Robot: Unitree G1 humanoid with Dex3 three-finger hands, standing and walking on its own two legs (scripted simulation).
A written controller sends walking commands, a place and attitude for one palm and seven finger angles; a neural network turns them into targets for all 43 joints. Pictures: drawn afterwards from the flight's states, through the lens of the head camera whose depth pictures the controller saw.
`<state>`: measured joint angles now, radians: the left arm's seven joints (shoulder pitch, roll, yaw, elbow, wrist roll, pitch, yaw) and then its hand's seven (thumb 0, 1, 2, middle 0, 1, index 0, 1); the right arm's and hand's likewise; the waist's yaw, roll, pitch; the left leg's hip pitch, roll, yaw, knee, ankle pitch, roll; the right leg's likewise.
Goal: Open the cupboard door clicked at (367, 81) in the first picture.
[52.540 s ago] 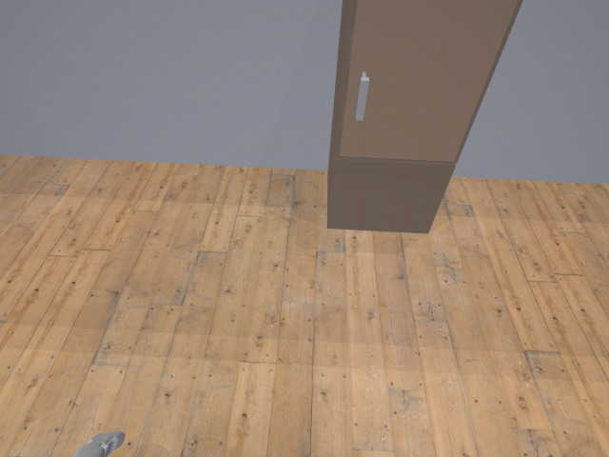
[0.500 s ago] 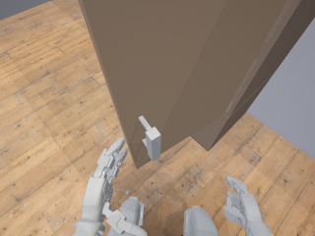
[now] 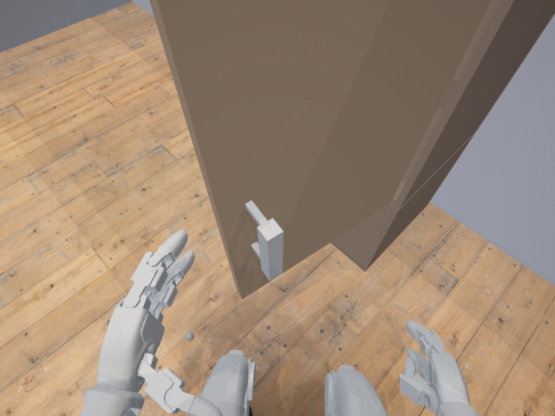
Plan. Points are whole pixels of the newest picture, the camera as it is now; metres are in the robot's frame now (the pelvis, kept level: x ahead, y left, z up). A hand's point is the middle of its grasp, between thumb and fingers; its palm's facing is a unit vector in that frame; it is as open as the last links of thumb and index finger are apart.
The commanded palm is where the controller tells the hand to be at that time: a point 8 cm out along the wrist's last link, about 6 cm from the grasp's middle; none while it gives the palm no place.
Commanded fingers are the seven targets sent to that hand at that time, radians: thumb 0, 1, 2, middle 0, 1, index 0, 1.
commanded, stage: draw the hand back to the body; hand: left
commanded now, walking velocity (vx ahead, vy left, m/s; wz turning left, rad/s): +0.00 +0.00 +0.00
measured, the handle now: (262, 241) +0.35 +0.05 +0.04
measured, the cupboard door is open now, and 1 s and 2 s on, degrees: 80 80 80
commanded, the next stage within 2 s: step back with the hand held close in 1.40 s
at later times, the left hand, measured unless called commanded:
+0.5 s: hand (77, 312) +0.20 +0.20 +0.17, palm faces +0.12 -0.94 -0.30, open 15.1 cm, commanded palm +0.18 +0.25 +0.20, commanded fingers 0.00 0.03 0.52 -0.17 -0.30 -0.17 -0.30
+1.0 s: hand out of the picture +0.23 +0.27 +0.30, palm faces +0.44 -0.79 -0.43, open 9.3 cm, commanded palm +0.19 +0.31 +0.32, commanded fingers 0.00 0.90 0.90 -0.20 -0.30 -0.20 -0.30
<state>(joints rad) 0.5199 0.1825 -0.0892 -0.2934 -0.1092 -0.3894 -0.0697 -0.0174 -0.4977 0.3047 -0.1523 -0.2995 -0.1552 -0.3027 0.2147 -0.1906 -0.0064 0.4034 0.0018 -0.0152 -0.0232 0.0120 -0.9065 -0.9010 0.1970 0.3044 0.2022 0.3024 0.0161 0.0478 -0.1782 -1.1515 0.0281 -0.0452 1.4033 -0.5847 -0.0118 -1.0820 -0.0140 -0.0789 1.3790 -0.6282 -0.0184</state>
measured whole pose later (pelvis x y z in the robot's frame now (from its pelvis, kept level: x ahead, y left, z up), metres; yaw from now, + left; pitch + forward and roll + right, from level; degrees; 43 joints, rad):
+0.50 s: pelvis +0.03 +0.02 +0.09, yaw +0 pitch +9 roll -2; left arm 0.70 0.30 0.06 -0.47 -0.06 -0.06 0.07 -0.01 -0.28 0.40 -0.16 -0.30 -0.16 -0.30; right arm 0.30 -0.21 0.02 0.36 0.03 0.00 -0.11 0.01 -0.91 -0.90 0.20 0.30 0.20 0.30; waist 0.02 0.06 -0.16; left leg -0.66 0.03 -0.01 0.98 -0.48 0.01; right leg -0.59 -0.01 -0.05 0.93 -0.49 0.01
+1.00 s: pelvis +0.05 +0.02 +0.13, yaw -1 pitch -1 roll -1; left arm 0.52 0.38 0.33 -0.48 -0.06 -0.04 0.15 0.00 0.56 0.76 -0.20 -0.30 -0.20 -0.30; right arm 0.25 -0.22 0.05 0.55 0.02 -0.11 -0.10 0.01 -0.90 -0.90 0.20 0.30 0.20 0.30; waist 0.06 0.06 -0.06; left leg -0.27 0.01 0.02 0.63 -0.34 0.01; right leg -0.21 -0.01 -0.03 0.58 -0.35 0.02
